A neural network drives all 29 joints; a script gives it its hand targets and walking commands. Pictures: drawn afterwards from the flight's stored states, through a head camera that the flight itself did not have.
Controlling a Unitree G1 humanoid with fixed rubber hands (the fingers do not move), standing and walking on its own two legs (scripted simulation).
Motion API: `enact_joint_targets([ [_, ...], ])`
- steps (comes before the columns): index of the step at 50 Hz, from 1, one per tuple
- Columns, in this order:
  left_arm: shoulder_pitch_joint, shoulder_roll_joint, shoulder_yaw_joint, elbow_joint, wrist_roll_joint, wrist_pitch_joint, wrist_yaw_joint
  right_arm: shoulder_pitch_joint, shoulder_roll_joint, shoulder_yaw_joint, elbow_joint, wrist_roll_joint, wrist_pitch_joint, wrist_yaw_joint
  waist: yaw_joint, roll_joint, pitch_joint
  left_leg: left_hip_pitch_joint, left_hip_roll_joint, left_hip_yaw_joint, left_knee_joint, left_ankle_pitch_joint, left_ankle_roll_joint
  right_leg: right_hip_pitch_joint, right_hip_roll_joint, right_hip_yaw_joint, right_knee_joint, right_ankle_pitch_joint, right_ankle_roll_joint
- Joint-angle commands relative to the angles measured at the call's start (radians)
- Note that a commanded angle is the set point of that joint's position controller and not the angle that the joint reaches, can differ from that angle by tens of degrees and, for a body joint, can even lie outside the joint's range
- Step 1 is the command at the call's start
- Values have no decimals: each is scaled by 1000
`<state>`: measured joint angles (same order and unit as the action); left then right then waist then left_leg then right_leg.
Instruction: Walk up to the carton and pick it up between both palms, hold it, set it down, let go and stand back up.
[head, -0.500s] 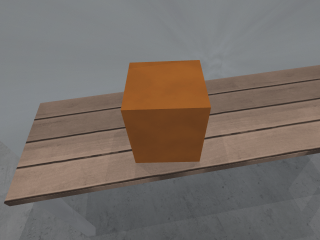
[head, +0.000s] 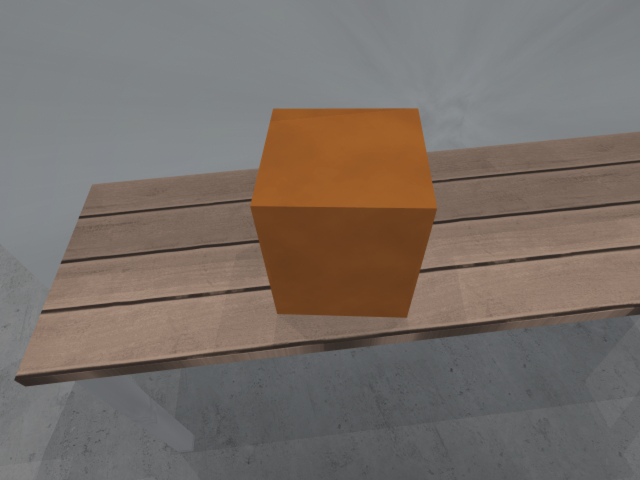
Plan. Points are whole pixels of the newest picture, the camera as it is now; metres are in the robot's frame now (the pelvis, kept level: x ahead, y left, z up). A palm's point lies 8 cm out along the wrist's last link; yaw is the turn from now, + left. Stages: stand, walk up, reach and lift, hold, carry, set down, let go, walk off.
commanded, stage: reach and lift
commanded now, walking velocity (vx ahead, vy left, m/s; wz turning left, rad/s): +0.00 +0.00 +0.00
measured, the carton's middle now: (343, 217) +0.49 -0.02 +0.03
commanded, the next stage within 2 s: none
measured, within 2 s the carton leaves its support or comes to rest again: neither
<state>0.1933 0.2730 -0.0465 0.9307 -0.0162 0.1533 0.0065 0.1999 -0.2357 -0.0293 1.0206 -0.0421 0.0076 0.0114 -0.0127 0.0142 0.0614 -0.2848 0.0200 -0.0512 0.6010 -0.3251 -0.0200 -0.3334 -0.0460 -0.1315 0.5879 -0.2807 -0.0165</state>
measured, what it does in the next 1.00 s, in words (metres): stands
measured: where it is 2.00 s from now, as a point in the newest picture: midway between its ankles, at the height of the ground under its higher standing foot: outside the picture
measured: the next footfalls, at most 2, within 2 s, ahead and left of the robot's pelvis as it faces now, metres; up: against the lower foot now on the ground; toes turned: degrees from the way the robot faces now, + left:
none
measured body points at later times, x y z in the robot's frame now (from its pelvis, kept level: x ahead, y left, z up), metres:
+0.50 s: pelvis -0.01 -0.02 +0.00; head +0.03 -0.01 +0.44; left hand +0.14 +0.24 -0.10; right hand +0.14 -0.25 -0.11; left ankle +0.00 +0.14 -0.73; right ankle +0.04 -0.11 -0.73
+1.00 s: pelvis +0.02 +0.01 +0.02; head +0.02 +0.02 +0.47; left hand +0.19 +0.24 -0.06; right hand +0.17 -0.23 -0.06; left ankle +0.00 +0.14 -0.73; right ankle +0.04 -0.11 -0.73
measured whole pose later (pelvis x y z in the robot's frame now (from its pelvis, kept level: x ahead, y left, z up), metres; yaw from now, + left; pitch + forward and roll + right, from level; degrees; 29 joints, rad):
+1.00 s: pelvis +0.02 +0.01 +0.02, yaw -3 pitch -5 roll +0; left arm 0.28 0.21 0.00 0.38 -0.06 0.15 0.04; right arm 0.27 -0.16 -0.08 0.54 0.01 -0.12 0.05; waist 0.03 -0.01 0.08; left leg -0.03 0.05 0.05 0.38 -0.25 -0.03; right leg -0.11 -0.01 -0.04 0.36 -0.17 -0.01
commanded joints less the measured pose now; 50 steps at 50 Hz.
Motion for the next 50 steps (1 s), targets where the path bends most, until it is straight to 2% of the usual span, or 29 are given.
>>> enact_joint_targets([
  [1,-408,173,73,-436,-20,309,19,-400,-99,-136,-250,-72,14,64,-20,-52,-133,-375,15,148,8,-163,10,156,7,78,104,-174,-14],
  [2,-350,159,93,-500,-8,348,13,-334,-99,-112,-285,-64,25,76,6,-31,-200,-319,17,151,16,-72,1,122,0,75,102,-47,-13],
  [4,-245,160,105,-599,35,404,11,-213,-146,-90,-265,-1,38,82,23,53,-288,-175,21,147,47,22,-28,123,8,72,103,76,-26],
  [5,-201,151,129,-599,70,429,10,-177,-160,-75,-240,27,51,79,23,86,-274,-143,25,140,38,60,-36,168,24,57,106,115,-32],
  [6,-144,135,137,-615,88,447,5,-149,-173,-57,-225,56,56,72,7,103,-267,-102,27,139,33,149,-44,191,47,32,112,187,-32],
  [7,-75,109,158,-610,106,462,-4,-107,-180,-43,-196,73,62,62,2,98,-246,-52,25,132,22,261,-51,213,68,14,97,264,-30],
  [8,-24,96,172,-599,123,470,-15,-90,-189,-26,-185,96,62,49,1,86,-222,-8,22,128,14,310,-55,232,79,14,58,300,-31],
  [10,22,73,175,-616,129,465,-31,-93,-180,-3,-213,115,57,28,-8,22,-149,19,0,133,-29,272,-43,281,79,35,-21,295,-23],
  [11,29,67,185,-600,131,456,-38,-114,-168,4,-241,106,55,19,0,-11,-90,-1,-10,138,-64,229,-28,295,72,49,-58,262,-15],
  [13,2,86,190,-588,124,428,-48,-152,-125,10,-322,84,47,1,8,-73,-3,-61,-26,144,-96,103,4,292,46,92,-115,136,-5],
  [15,-50,106,198,-598,121,388,-45,-173,-80,7,-411,54,34,-8,24,-99,37,-101,-29,156,-111,25,28,269,18,131,-161,-9,2],
  [16,-96,114,195,-603,118,367,-42,-186,-47,3,-447,40,31,-10,27,-98,52,-104,-37,167,-106,1,32,231,5,146,-181,-73,5],
  [17,-121,118,192,-625,110,347,-35,-179,-22,7,-479,37,27,-4,43,-87,38,-101,-30,171,-113,-5,35,218,-4,153,-188,-102,6],
  [18,-157,127,193,-651,102,322,-28,-183,-10,-8,-525,29,21,0,42,-72,12,-100,-27,174,-115,-19,35,216,-1,156,-189,-126,6],
  [19,-180,130,188,-666,92,299,-19,-171,3,-16,-535,16,17,6,37,-65,0,-112,-19,176,-129,-28,41,213,4,146,-177,-106,9],
  [21,-191,137,186,-704,83,253,-4,-137,10,-41,-565,10,3,13,38,-10,-64,-131,-3,178,-151,-53,38,276,15,136,-148,-73,11],
  [24,-155,134,165,-730,41,196,11,-84,6,-59,-578,4,-35,13,29,32,-133,-138,12,175,-170,-18,37,338,25,131,-118,41,9],
  [25,-135,129,156,-721,29,182,11,-64,8,-57,-566,-1,-46,9,16,31,-138,-123,9,172,-170,9,32,342,21,126,-122,75,9],
  [29,-56,129,146,-702,-3,149,4,-6,12,-65,-548,-5,-93,-16,1,-5,-129,-22,-9,168,-178,107,24,337,20,123,-165,170,19],
  [31,-19,125,147,-697,-3,137,1,13,10,-59,-542,0,-109,-22,15,1,-117,7,-17,163,-198,152,14,357,28,118,-187,202,18],
  [32,-1,120,142,-688,-10,131,-3,14,9,-56,-543,-4,-114,-24,13,-26,-102,22,-21,162,-211,160,14,362,34,111,-199,204,22],
  [37,14,84,131,-656,-18,90,-2,11,0,-46,-538,16,-133,-12,33,-7,-44,78,-25,156,-263,230,-3,360,51,102,-252,205,12],
  [41,0,69,120,-660,-26,41,7,-7,-12,-54,-586,25,-142,4,37,-34,-30,79,-25,151,-297,202,1,351,62,102,-276,150,7],
  [44,-11,50,101,-679,-34,-2,28,-12,-17,-67,-602,40,-154,22,50,10,-39,68,-15,145,-317,194,-5,350,67,107,-279,123,-6],
  [45,-12,46,91,-685,-41,-17,33,-3,-14,-75,-613,40,-156,25,41,6,-35,72,-15,147,-319,189,-8,352,67,111,-284,122,-5],
  [48,-6,31,72,-716,-46,-60,50,19,-25,-88,-599,60,-168,37,42,36,-42,90,-11,134,-327,220,-18,333,71,108,-284,136,-12],
  [50,12,20,65,-722,-55,-77,57,34,-33,-90,-611,71,-177,45,40,36,-59,110,-9,127,-324,245,-23,326,71,111,-290,157,-17],
])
